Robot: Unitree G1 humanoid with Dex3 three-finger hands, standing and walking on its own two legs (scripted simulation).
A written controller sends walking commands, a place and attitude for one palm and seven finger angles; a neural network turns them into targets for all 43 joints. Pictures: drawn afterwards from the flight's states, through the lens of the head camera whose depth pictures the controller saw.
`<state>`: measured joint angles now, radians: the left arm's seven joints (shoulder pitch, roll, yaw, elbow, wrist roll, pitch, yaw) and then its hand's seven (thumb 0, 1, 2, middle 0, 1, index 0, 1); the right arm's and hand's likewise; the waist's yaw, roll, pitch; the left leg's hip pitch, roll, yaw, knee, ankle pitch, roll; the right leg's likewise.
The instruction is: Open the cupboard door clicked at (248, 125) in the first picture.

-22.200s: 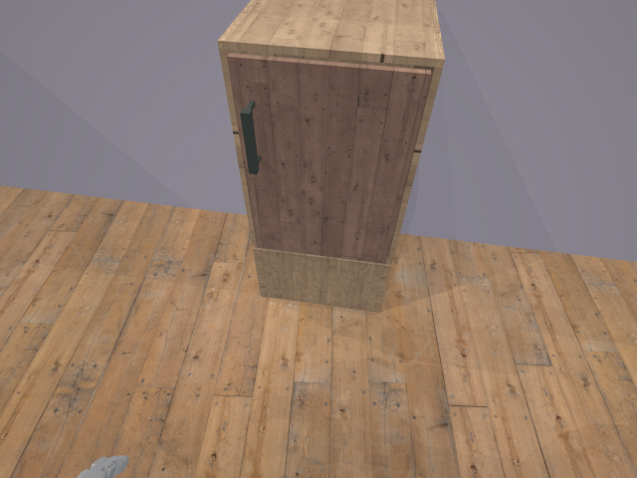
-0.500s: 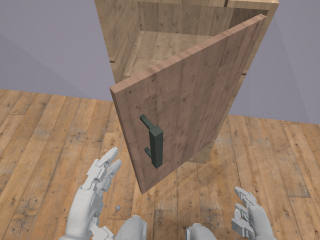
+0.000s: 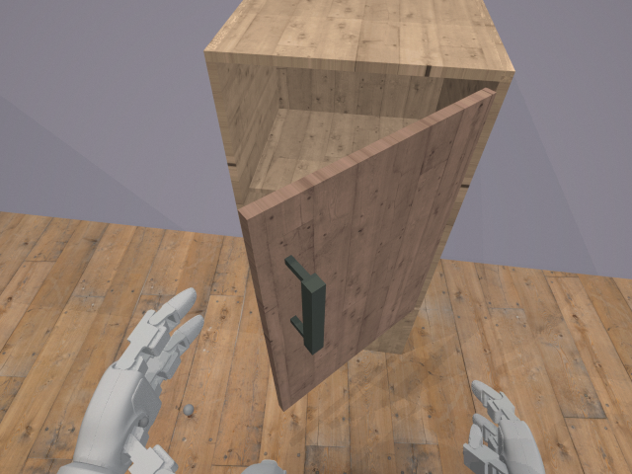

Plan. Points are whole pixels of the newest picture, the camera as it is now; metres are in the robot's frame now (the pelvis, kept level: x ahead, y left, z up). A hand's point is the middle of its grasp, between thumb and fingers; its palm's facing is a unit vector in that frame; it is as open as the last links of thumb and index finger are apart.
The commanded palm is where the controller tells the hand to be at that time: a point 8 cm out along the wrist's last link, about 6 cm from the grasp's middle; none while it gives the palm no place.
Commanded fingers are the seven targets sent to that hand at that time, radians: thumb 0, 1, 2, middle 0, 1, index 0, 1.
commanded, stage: draw the hand back to the body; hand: left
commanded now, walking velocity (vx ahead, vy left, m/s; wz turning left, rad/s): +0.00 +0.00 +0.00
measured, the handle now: (304, 307) +0.32 +0.04 +0.04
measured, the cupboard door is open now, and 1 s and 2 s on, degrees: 46 46 46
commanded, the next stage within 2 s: step back with the hand held close in 1.16 s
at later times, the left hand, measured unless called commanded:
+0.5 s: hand (57, 343) +0.20 +0.24 +0.17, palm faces +0.32 -0.87 -0.38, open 12.5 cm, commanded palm +0.16 +0.28 +0.20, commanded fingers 0.00 0.44 0.70 -0.18 -0.30 -0.18 -0.30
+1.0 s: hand (1, 292) +0.22 +0.26 +0.22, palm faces +0.44 -0.81 -0.39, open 7.6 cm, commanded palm +0.17 +0.30 +0.24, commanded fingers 0.00 0.90 0.90 -0.20 -0.30 -0.20 -0.30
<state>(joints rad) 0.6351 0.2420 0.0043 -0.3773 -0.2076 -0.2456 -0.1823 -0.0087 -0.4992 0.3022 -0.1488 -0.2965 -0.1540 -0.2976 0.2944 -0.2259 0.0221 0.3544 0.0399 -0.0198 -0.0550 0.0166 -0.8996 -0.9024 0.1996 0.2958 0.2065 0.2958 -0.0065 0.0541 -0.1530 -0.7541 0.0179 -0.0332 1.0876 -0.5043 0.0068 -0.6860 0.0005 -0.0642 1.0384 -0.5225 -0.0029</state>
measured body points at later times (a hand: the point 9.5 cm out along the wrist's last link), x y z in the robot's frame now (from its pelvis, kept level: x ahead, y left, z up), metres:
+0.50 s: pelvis +0.02 +0.02 +0.05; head +0.01 +0.00 +0.50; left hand +0.18 +0.28 +0.19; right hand +0.21 -0.19 -0.02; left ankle +0.02 +0.11 -0.67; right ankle +0.00 -0.12 -0.67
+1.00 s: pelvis +0.03 +0.00 +0.07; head +0.01 -0.01 +0.52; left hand +0.19 +0.30 +0.25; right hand +0.22 -0.22 +0.00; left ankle +0.02 +0.11 -0.67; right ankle +0.00 -0.12 -0.67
